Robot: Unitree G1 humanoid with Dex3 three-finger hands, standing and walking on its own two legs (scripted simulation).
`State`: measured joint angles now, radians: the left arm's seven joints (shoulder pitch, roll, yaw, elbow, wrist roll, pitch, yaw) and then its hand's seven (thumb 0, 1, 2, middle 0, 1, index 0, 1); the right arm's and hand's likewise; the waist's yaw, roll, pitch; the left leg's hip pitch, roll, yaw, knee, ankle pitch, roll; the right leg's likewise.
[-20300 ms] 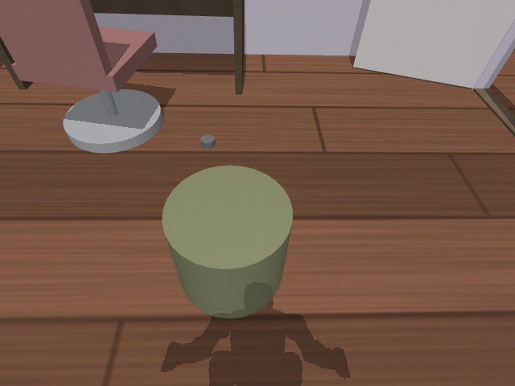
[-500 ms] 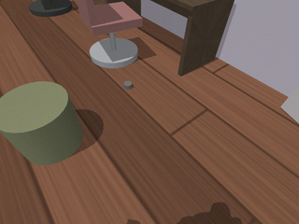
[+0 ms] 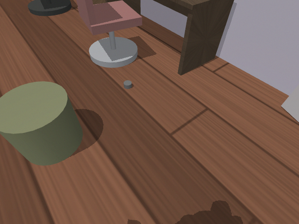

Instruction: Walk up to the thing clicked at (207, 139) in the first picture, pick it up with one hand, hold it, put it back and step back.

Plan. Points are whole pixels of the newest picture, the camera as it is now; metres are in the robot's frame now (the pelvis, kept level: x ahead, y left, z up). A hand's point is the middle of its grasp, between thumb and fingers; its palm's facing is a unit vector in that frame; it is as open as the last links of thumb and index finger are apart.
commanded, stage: stand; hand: left
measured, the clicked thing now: (127, 84) +1.48 +0.24 -0.76
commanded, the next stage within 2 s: walk up in 0.72 s
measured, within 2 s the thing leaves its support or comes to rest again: neither
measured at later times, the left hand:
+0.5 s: hand out of the picture +0.07 +0.26 -0.16, palm faces -0.03 -0.94 -0.35, open 7.4 cm
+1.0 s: hand out of the picture +0.05 +0.33 -0.16, palm faces +0.06 -0.93 -0.36, open 7.4 cm
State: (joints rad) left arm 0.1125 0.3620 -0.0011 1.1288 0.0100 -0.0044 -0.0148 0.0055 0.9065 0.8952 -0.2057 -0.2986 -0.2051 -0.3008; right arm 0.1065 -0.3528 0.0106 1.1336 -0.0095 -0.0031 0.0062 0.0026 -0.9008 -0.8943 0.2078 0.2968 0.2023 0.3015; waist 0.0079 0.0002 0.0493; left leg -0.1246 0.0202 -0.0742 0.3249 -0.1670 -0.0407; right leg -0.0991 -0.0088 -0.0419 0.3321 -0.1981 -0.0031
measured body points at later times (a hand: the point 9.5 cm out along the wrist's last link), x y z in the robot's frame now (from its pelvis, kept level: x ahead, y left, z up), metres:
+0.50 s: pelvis +0.00 +0.00 +0.00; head +0.01 +0.00 +0.45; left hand +0.07 +0.31 -0.13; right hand +0.08 -0.30 -0.13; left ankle +0.01 +0.15 -0.75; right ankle -0.01 -0.11 -0.75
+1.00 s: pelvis +0.05 +0.04 -0.01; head +0.05 +0.05 +0.44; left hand +0.05 +0.38 -0.14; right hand +0.15 -0.30 -0.11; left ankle +0.13 +0.17 -0.74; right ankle -0.01 -0.11 -0.75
